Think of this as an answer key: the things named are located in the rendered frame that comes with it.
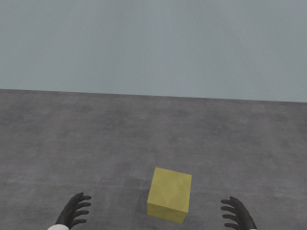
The carton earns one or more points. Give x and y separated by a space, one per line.
169 195

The robot right hand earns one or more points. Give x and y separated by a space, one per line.
243 218

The robot left hand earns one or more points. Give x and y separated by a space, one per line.
70 212

